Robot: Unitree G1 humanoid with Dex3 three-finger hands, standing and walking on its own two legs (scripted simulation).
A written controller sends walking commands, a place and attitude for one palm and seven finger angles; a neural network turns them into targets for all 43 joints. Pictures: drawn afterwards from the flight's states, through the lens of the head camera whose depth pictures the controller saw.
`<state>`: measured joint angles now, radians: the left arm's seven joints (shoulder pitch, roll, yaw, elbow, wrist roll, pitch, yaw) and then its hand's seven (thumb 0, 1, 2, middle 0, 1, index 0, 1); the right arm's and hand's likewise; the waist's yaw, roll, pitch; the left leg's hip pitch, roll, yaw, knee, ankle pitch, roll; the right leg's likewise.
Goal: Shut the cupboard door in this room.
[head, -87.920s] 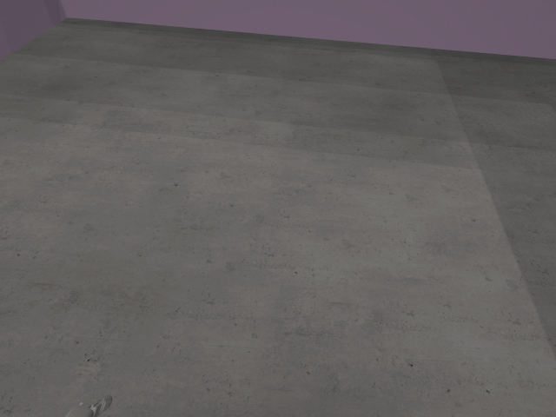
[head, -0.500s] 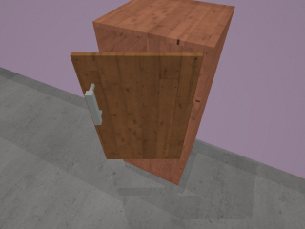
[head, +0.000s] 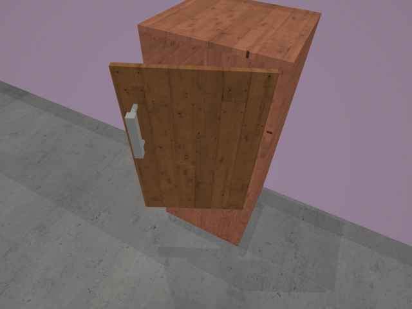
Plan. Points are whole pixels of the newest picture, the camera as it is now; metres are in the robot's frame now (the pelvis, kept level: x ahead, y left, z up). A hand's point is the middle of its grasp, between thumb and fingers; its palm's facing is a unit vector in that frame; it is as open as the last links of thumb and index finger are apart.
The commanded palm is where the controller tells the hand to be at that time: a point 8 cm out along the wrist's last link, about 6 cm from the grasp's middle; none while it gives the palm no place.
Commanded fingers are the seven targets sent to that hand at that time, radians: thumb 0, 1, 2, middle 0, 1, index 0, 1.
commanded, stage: come to a stop and stand still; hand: left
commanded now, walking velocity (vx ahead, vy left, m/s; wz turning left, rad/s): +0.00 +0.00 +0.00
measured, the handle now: (137, 131) +0.53 +0.22 +0.03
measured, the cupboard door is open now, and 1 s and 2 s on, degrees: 26 26 26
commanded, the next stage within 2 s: look again from close up in 1.84 s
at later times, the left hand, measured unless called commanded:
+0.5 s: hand out of the picture +0.02 +0.21 -0.17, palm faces +0.00 -0.98 -0.19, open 7.4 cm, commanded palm none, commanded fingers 0.00 0.90 0.90 -0.20 -0.30 -0.20 -0.30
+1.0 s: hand out of the picture -0.11 +0.11 -0.17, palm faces +0.01 -0.99 -0.13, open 7.4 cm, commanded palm none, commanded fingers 0.00 0.90 0.90 -0.20 -0.30 -0.20 -0.30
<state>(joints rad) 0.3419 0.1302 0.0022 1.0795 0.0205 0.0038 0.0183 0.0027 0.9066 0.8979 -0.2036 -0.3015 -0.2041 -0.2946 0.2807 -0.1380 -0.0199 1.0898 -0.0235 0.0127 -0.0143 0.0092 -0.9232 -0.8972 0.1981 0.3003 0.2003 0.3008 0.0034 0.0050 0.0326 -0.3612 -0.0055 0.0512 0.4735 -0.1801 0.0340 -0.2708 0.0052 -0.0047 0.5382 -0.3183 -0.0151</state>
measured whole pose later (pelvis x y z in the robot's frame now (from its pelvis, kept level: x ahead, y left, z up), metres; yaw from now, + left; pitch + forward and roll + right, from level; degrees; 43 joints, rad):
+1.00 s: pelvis -0.05 -0.02 +0.00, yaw -2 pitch -1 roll +1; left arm 0.41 0.08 -0.02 1.13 0.01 -0.01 0.03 0.00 0.91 0.90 -0.20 -0.30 -0.20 -0.29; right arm 0.29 -0.13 0.00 1.13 -0.01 0.01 -0.03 0.00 -0.91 -0.90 0.20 0.30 0.20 0.30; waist 0.00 -0.01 0.05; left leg -0.30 -0.01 0.06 0.41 -0.09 0.02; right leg -0.03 0.05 -0.03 0.41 -0.37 -0.07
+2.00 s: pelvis -0.01 -0.04 +0.00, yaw -3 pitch -2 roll +3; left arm 0.37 0.10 0.00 1.10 0.01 0.00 0.05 0.00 0.91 0.90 -0.20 -0.30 -0.20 -0.29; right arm 0.27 -0.12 0.02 1.16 -0.01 0.00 -0.05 0.00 -0.91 -0.90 0.20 0.30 0.20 0.30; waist 0.00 -0.03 0.07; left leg -0.26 -0.01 0.07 0.50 -0.21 0.00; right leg 0.06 0.05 -0.03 0.41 -0.44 -0.08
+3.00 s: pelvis +0.06 +0.03 -0.01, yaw +1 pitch -2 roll +1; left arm 0.37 0.15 0.05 1.09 0.03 0.01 0.01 0.01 0.91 0.90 -0.20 -0.30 -0.20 -0.29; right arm 0.30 -0.13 -0.01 1.06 -0.02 -0.05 -0.03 0.00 -0.91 -0.90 0.20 0.30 0.20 0.30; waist 0.00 -0.04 0.08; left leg -0.26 -0.04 0.11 0.58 -0.30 0.08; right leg -0.39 -0.05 -0.03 1.24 -0.45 -0.06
